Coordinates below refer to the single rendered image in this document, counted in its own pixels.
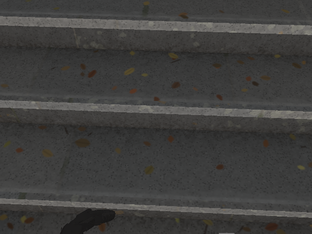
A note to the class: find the robot left hand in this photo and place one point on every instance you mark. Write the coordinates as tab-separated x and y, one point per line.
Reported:
86	220

